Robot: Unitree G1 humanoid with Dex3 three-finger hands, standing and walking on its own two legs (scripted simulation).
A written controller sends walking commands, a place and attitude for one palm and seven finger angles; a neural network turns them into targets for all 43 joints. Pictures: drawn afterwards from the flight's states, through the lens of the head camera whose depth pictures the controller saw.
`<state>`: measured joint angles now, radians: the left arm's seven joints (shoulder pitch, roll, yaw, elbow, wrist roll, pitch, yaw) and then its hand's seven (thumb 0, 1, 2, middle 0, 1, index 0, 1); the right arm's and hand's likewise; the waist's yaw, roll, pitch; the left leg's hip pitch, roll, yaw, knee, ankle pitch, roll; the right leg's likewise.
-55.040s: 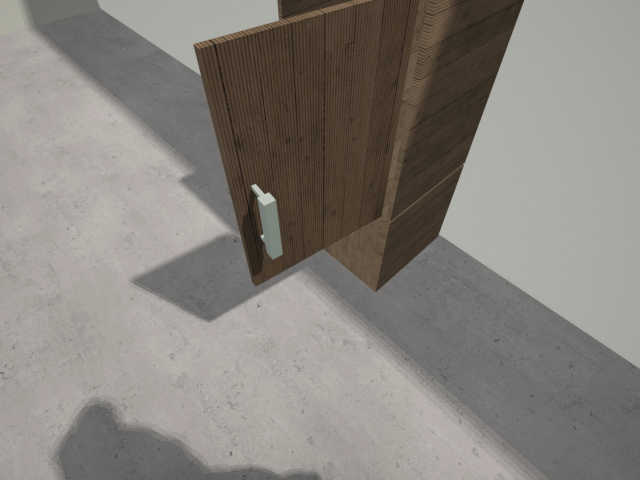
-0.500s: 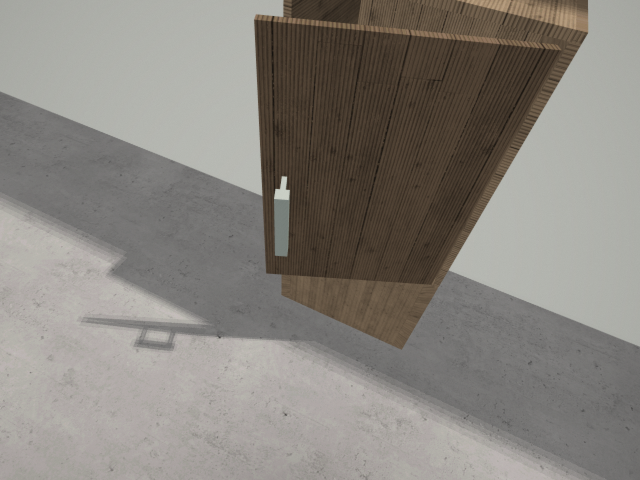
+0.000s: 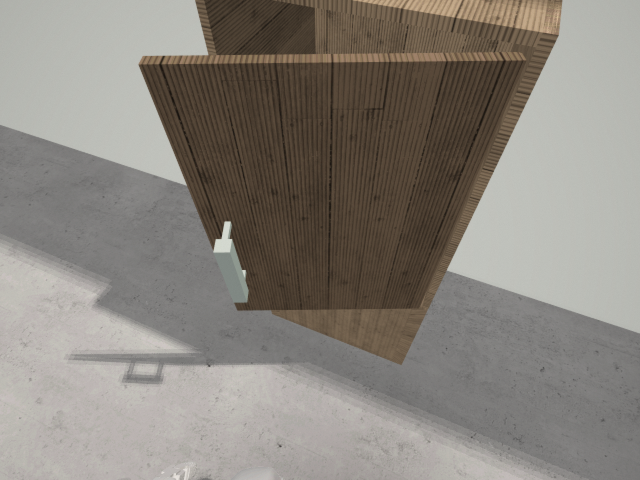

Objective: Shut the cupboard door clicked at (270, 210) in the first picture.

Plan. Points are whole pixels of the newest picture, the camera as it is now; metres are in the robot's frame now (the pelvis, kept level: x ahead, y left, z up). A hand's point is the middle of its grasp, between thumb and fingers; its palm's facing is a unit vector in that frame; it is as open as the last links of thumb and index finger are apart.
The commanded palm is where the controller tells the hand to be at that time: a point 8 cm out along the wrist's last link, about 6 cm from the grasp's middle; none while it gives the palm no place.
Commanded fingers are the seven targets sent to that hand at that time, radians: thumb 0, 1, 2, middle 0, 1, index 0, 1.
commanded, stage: come to a stop and stand still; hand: left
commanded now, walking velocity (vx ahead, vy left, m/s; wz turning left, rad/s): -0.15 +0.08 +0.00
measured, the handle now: (234, 263) +0.46 +0.17 -0.10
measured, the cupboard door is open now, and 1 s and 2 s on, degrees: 23 23 23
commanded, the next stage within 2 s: look again from close up in 0.86 s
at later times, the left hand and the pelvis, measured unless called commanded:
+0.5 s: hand out of the picture -0.01 +0.23 -0.18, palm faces +0.04 -0.97 -0.24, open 7.3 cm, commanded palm none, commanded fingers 0.00 0.90 0.90 -0.20 -0.30 -0.20 -0.30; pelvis -0.02 +0.03 +0.00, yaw -1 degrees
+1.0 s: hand out of the picture -0.04 +0.17 -0.17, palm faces -0.01 -0.99 -0.14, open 7.3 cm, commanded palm none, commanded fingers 0.00 0.90 0.90 -0.20 -0.30 -0.20 -0.30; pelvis -0.03 +0.02 +0.01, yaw +0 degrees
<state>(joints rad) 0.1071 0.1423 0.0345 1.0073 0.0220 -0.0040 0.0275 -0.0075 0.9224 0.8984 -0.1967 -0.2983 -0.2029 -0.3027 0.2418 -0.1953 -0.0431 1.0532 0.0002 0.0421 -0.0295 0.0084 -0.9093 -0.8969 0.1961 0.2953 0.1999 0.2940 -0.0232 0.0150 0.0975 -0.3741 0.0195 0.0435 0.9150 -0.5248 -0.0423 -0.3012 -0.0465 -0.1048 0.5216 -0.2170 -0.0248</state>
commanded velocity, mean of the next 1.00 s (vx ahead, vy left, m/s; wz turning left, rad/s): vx -0.01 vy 0.00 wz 0.00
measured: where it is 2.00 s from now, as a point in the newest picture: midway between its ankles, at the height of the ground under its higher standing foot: outside the picture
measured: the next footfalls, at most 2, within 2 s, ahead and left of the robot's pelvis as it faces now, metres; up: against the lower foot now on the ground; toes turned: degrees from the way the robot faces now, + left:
left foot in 0.18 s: +0.06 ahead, +0.13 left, +0.00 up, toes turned +3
right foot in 0.50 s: -0.03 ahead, -0.10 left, +0.00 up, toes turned +0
